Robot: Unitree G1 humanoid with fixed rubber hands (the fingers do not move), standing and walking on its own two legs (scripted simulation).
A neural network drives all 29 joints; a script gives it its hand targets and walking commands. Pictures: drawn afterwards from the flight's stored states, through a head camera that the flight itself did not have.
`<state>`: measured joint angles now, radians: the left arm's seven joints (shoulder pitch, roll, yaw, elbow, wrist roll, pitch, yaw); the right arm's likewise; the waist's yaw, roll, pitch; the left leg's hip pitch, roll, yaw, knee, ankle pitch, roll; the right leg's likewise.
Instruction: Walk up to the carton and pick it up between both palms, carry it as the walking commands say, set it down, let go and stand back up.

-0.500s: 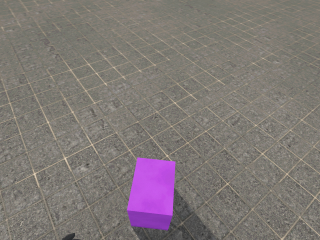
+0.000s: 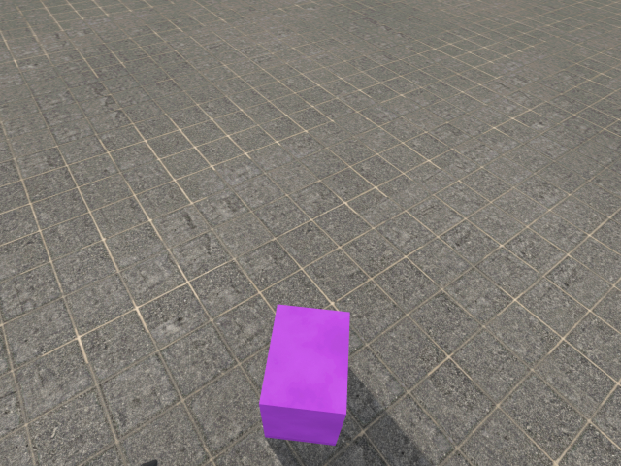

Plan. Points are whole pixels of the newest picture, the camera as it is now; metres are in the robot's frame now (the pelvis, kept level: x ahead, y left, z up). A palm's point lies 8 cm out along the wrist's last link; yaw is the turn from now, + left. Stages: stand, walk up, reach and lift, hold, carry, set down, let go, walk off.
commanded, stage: walk up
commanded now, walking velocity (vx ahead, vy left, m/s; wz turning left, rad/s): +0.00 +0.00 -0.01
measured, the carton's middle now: (306, 375) +0.49 +0.01 -0.62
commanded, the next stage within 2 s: stand in 1.36 s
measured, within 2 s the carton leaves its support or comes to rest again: neither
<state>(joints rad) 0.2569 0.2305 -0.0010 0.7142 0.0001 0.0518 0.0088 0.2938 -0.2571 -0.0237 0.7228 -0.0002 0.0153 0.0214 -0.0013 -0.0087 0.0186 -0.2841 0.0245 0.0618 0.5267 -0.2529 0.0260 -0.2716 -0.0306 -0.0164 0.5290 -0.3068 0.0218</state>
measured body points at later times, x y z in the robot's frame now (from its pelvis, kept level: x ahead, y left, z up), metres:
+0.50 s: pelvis +0.04 +0.04 +0.00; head +0.04 +0.06 +0.45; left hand +0.13 +0.31 -0.13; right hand +0.11 -0.22 -0.11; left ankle +0.00 +0.13 -0.74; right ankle +0.00 -0.12 -0.70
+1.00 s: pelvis +0.05 +0.02 +0.00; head +0.06 +0.02 +0.45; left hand +0.16 +0.26 -0.12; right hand +0.12 -0.23 -0.13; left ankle +0.00 +0.13 -0.74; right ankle +0.09 -0.10 -0.74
